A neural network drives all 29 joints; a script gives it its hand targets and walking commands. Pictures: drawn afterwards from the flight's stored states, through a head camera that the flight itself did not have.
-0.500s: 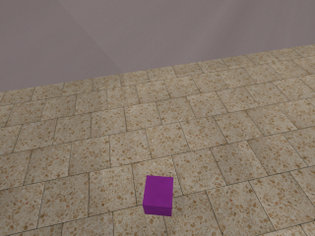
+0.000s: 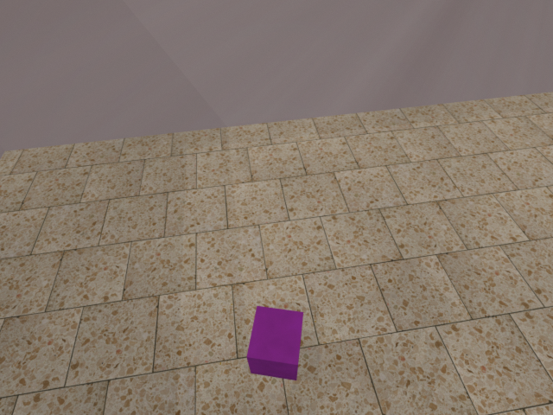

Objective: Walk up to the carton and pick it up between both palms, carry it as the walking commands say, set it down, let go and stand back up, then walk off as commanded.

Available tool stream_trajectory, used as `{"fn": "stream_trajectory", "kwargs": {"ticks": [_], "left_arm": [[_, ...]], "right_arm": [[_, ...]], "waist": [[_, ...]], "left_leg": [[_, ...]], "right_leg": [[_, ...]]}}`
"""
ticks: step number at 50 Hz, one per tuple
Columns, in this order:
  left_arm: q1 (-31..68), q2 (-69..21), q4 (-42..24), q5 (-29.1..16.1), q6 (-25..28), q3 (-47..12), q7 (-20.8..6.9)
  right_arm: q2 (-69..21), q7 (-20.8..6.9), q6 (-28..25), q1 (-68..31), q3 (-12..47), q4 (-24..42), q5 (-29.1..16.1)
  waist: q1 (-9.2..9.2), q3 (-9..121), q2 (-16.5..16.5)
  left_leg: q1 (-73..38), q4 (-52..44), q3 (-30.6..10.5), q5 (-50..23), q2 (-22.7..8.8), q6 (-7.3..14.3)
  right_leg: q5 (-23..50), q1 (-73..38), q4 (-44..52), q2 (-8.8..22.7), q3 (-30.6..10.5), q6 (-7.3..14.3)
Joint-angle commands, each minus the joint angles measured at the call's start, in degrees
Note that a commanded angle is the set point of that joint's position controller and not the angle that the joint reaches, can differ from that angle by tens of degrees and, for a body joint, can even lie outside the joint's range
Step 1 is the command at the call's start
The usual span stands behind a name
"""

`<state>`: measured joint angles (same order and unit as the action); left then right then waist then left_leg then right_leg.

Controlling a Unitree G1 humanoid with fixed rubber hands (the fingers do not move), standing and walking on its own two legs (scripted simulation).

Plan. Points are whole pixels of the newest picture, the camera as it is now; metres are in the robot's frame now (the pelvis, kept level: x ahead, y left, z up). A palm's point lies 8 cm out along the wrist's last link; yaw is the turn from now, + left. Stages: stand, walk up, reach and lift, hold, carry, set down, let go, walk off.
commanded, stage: stand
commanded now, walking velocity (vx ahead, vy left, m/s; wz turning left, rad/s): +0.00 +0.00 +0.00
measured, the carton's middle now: (276, 343) +0.46 +0.05 -0.69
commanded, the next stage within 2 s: none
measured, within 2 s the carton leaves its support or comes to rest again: neither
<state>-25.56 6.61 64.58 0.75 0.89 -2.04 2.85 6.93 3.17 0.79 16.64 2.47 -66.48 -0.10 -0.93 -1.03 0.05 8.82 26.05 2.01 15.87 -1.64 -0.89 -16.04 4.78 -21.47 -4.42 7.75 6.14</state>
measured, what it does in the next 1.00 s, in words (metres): stands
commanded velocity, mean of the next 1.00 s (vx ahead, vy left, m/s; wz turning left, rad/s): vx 0.00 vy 0.00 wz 0.00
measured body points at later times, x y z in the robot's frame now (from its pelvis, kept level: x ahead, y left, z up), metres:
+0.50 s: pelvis -0.01 +0.00 +0.00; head -0.01 +0.00 +0.45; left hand -0.08 +0.20 -0.16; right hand -0.07 -0.18 -0.17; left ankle -0.02 +0.13 -0.74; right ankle -0.04 -0.04 -0.74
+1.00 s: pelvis -0.01 +0.00 +0.00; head -0.01 -0.01 +0.45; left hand -0.09 +0.19 -0.15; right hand -0.07 -0.18 -0.16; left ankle -0.02 +0.13 -0.74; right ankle -0.04 -0.04 -0.74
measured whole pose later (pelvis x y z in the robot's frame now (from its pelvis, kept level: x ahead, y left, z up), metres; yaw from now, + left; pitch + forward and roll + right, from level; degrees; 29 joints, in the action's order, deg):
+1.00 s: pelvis -0.01 +0.00 +0.00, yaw -1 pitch -1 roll +0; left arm -25.2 4.2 66.4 0.4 1.9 -1.3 3.0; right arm 4.6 3.1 -0.2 21.2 2.0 -68.6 0.1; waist -0.7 -0.3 -0.7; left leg 9.7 24.3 2.3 14.0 -1.7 -0.9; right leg -14.3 6.1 -20.3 -4.5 6.9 6.1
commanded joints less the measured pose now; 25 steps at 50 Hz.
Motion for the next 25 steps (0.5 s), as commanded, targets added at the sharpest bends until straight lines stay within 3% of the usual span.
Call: {"fn": "stream_trajectory", "kwargs": {"ticks": [1, 11, 25], "left_arm": [[-6.2, 3.2, 0.8, 0.0, 0.2, 0.3, 0.1], [-6.6, 2.7, 2.1, -0.2, 0.5, 0.3, 0.0], [-6.4, 1.8, 2.5, -0.3, 0.8, 0.6, 0.1]], "right_arm": [[3.1, 0.0, -0.3, 4.6, -0.3, -0.6, 0.1], [2.1, -0.1, -0.7, 6.9, 0.1, -2.3, 0.2], [0.8, 0.0, -1.0, 9.3, -0.1, -2.9, 0.2]], "waist": [[0.39, -4.5, 0.3], [0.14, -5.5, 0.0], [0.24, -5.6, -0.2]], "left_leg": [[2.3, -3.5, -4.7, -8.2, -4.6, 1.9], [3.4, -4.6, -4.8, -8.0, -4.6, 2.1], [3.8, -4.7, -4.6, -8.0, -4.5, 2.0]], "right_leg": [[17.2, 2.2, 5.0, 11.0, -10.0, -3.0], [12.7, 3.2, 5.5, 10.9, -10.2, -2.6], [12.8, 3.9, 5.7, 11.1, -10.6, -2.8]]}}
